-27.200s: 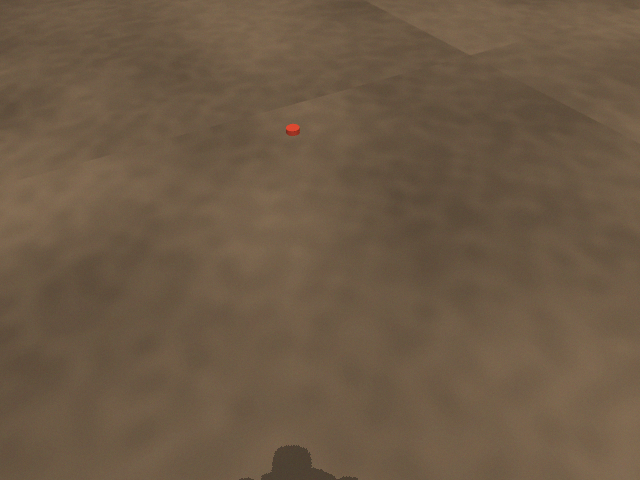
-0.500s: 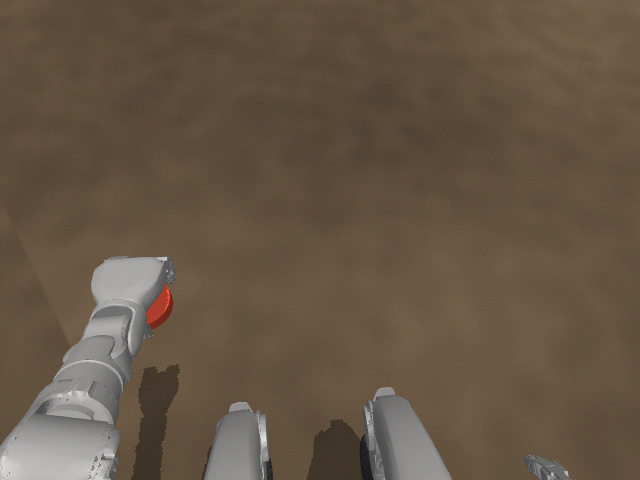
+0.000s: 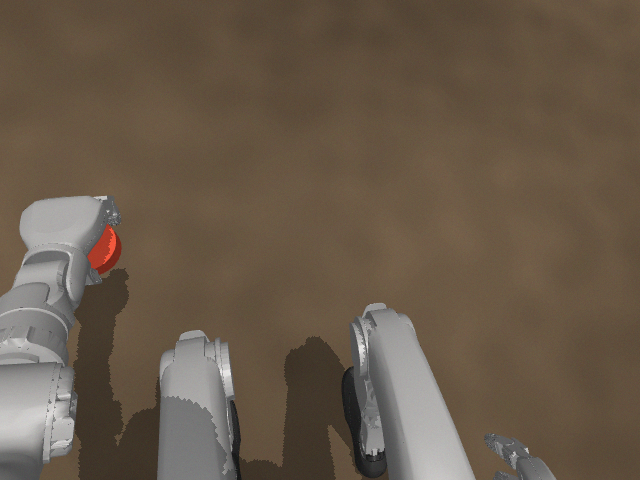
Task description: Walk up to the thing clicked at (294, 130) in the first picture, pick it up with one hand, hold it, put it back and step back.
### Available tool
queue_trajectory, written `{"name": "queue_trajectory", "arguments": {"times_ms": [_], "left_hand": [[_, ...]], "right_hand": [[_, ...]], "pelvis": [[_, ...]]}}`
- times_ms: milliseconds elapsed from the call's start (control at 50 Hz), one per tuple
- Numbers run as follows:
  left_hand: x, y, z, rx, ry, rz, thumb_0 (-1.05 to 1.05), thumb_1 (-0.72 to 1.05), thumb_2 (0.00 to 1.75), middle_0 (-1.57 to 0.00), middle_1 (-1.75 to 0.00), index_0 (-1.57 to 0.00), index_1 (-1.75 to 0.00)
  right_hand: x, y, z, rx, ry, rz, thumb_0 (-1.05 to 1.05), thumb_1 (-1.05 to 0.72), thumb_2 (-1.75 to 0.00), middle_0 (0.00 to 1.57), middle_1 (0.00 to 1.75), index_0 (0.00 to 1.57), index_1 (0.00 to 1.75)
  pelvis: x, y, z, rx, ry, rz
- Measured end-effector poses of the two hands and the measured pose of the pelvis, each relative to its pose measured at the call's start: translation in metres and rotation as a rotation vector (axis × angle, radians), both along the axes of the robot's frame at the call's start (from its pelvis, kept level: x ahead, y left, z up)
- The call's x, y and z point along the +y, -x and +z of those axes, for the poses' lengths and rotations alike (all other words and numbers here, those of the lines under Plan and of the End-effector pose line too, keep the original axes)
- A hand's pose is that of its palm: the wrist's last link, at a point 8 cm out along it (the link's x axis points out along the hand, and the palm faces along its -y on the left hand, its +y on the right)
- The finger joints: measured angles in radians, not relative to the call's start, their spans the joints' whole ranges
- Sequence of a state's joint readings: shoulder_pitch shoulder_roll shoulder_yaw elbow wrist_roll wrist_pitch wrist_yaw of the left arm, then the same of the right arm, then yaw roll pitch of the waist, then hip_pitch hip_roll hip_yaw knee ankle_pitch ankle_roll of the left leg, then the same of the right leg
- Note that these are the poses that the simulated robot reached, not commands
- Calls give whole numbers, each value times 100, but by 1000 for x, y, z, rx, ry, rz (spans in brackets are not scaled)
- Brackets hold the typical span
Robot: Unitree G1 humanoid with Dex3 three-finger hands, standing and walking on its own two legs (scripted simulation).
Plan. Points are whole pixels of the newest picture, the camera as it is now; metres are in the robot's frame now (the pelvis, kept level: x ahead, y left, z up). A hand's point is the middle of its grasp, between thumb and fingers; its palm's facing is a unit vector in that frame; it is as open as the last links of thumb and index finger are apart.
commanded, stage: crouch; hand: left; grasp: from above
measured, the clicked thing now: (88, 246) +0.45 +0.27 -0.19
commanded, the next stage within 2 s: lower in 0.82 s
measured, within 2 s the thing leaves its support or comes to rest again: neither
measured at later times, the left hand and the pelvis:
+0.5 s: hand (98, 249) +0.46 +0.28 -0.25, palm faces -0.47 -0.03 -0.88, open 9.7 cm; pelvis -0.01 +0.00 -0.08, yaw -2 degrees
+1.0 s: hand (103, 246) +0.48 +0.29 -0.30, palm faces -0.46 -0.04 -0.89, open 9.6 cm; pelvis -0.01 +0.00 -0.12, yaw -5 degrees
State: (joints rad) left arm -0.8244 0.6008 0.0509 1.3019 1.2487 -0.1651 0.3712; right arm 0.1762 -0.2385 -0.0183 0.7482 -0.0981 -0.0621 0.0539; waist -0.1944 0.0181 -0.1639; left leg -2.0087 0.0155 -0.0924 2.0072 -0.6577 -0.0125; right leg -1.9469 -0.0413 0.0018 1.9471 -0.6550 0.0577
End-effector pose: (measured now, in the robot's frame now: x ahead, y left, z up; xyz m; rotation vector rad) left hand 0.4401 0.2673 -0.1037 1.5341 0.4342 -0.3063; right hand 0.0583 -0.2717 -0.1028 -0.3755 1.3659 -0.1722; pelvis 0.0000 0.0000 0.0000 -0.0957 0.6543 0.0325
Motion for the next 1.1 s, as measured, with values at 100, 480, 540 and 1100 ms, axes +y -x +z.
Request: {"name": "queue_trajectory", "arguments": {"times_ms": [100, 480, 540, 1100], "left_hand": [[6, -10, -22, -23, -15, 14, 1, 5, 45, -61, -65, -71, -60], [11, -27, -83, 18, 5, 20, 0, 5, 48, -59, -66, -69, -63], [12, -27, -92, 19, 7, 11, 0, 5, 48, -59, -66, -68, -63], [22, -47, -146, 14, 18, 29, 0, 6, 45, -61, -64, -71, -61]], "right_hand": [[-9, -5, -19, 7, 7, 32, 1, -90, -90, 20, 30, 21, 30], [-12, 33, -66, 112, -14, 14, 0, -91, -90, 20, 30, 21, 30], [-10, 41, -73, 132, -16, 13, 0, -91, -90, 20, 30, 21, 30], [2, 45, -97, 176, -7, 61, 0, -91, -90, 20, 30, 21, 30]], "pelvis": [[-2, 0, -22, 3, 6, -3], [-3, 8, -79, -31, 24, -23], [-3, 9, -87, -39, 27, -27], [3, 4, -125, -51, 65, -40]]}}
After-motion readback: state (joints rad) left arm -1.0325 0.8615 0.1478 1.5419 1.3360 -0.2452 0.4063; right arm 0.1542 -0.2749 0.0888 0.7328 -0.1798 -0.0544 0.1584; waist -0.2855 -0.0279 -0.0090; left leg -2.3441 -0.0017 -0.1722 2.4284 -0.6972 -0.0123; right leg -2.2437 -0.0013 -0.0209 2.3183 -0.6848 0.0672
